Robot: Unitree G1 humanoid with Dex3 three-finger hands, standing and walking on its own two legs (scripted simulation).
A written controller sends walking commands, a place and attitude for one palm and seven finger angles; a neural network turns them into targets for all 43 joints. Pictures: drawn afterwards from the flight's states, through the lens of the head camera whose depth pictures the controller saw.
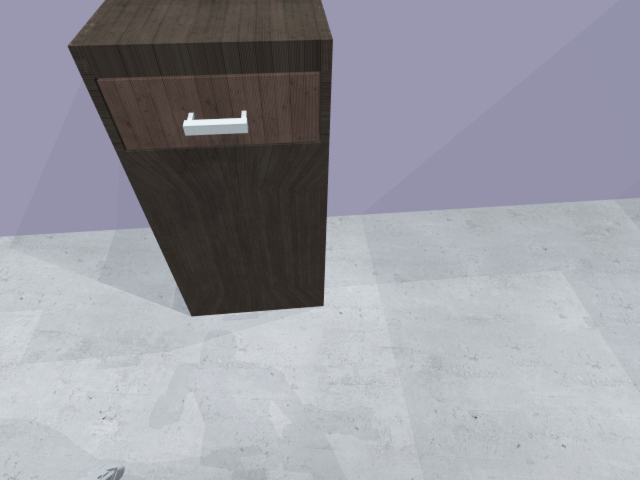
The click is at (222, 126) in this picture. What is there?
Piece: drawer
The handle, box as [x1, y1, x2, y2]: [183, 111, 247, 135]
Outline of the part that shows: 246,111 242,111 240,118 194,120 193,113 189,113 187,119 184,120 183,123 185,135 247,132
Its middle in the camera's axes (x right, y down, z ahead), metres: -0.22 -0.24 +0.81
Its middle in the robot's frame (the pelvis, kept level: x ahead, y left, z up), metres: +0.76 +0.26 +0.04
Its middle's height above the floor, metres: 0.81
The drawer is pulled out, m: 0.00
